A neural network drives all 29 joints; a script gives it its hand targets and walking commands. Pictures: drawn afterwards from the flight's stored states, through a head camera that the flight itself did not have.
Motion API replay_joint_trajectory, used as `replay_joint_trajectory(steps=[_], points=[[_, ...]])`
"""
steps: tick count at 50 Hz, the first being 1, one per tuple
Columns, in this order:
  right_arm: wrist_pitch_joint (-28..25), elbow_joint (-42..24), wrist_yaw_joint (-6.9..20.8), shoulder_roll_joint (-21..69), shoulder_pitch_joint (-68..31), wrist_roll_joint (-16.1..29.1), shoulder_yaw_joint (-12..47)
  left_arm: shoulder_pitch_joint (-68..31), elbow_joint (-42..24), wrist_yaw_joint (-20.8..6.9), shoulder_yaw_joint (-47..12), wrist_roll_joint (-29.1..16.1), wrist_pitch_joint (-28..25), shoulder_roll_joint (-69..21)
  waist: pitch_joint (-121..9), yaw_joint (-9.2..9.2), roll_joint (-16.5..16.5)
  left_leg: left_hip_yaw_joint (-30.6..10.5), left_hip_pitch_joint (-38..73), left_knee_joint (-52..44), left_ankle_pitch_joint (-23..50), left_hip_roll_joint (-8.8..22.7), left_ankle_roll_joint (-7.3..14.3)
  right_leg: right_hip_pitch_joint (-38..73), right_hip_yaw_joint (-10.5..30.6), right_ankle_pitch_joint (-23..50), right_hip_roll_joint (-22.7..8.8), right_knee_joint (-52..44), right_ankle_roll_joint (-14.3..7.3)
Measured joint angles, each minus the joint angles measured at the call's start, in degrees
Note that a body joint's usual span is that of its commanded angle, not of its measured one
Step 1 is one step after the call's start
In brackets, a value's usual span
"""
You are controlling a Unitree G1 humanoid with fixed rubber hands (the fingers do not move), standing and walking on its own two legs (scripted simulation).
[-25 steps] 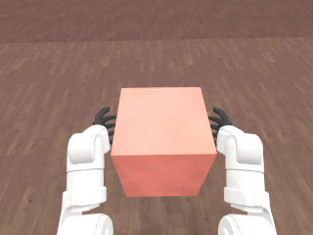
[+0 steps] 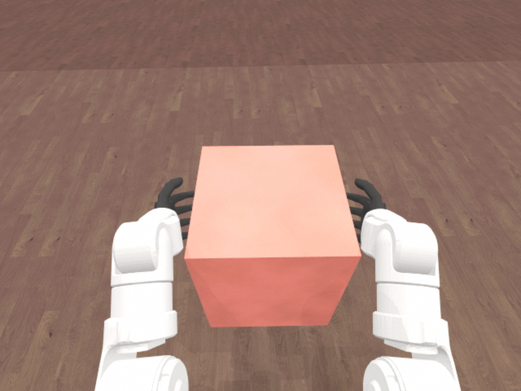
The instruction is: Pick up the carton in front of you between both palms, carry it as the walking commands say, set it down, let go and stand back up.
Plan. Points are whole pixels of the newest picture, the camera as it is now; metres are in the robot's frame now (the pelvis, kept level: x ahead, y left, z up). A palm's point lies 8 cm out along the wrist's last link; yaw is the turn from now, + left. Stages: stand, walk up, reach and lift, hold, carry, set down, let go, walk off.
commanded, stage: carry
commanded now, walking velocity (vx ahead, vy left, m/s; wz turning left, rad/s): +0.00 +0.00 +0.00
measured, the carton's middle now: (268, 241) +0.35 +0.00 +0.05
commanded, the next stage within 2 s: none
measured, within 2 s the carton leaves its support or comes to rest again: neither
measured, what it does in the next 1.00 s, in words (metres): stands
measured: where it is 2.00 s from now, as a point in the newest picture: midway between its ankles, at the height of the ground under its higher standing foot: outside the picture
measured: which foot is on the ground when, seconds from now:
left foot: down 0.00-1.00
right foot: down 0.00-1.00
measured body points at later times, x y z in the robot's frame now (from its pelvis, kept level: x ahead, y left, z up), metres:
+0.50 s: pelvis +0.00 +0.00 +0.00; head -0.02 +0.00 +0.45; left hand +0.34 +0.15 +0.12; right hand +0.34 -0.15 +0.12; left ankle +0.05 +0.10 -0.73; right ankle +0.06 -0.10 -0.73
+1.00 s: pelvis +0.00 +0.00 +0.00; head -0.02 +0.00 +0.45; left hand +0.34 +0.15 +0.12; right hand +0.34 -0.15 +0.12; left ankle +0.05 +0.10 -0.73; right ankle +0.05 -0.10 -0.73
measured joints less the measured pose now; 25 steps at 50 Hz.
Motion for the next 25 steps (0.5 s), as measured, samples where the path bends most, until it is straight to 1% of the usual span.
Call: replay_joint_trajectory(steps=[25], points=[[-0.05, -0.11, -0.01, 0.01, 0.08, 0.02, 0.02, 0.06, -0.12, 0.02, -0.04, -0.01, -0.02, -0.01, -0.05, -0.02, -0.03, 0.08, -0.19, 0.09, -0.02, 0.01, 0.04, -0.19, -0.01, 0.01, -0.15, 0.09, 0.14]])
